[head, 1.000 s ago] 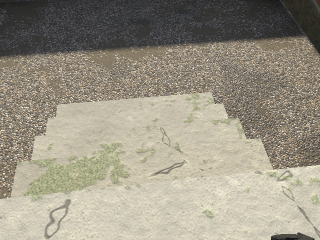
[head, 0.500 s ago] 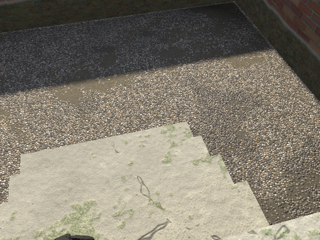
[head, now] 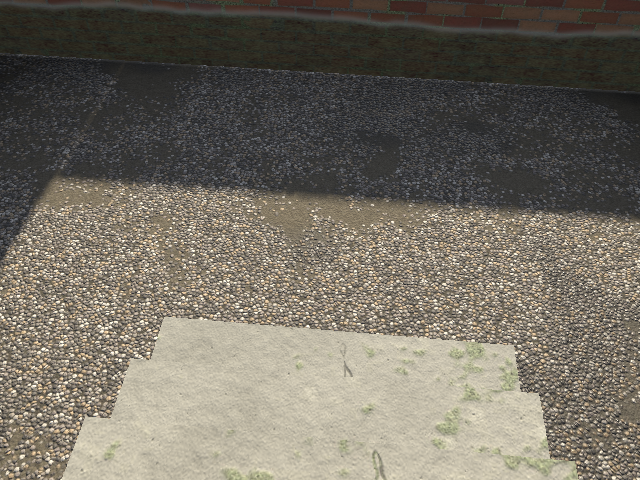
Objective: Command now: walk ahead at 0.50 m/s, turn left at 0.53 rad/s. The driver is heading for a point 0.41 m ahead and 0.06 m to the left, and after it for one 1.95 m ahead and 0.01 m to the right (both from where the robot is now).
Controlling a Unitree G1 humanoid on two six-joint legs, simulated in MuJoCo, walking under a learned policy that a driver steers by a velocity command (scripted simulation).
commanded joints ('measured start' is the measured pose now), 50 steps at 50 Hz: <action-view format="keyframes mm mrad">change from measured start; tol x64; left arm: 1 -100 225 56 -71 -25 -18 23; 50 -43 161 51 -288 -46 75 45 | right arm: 1 116 -119 -47 -57 21 -9 -35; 50 97 -109 -30 -162 47 33 -83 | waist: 1 -103 -100 63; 50 -67 18 -67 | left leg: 1 177 -34 36 -107 -230 7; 5 1032 210 -677 -501 632 456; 18 54 -72 -269 -229 -223 131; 26 -412 -242 -224 1258 -689 -56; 50 532 256 -247 -581 556 306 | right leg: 1 -68 -296 50 120 1031 -159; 5 -879 97 267 1124 -298 36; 25 523 -301 451 230 1723 -138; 34 -648 -69 447 41 658 -288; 40 -202 -254 869 36 411 -427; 50 -993 77 459 1014 -27 98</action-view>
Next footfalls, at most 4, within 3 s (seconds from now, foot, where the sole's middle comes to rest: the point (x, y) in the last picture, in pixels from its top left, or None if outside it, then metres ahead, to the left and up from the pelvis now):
0.04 left None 0.09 0.12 -0.76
0.48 right None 0.34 -0.06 -0.94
0.86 left None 0.38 0.13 -0.94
1.30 right None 0.33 -0.08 -0.94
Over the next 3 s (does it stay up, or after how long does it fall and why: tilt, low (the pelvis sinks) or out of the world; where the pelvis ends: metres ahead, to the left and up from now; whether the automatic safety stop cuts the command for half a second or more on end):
stays up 0.64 -0.01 -0.35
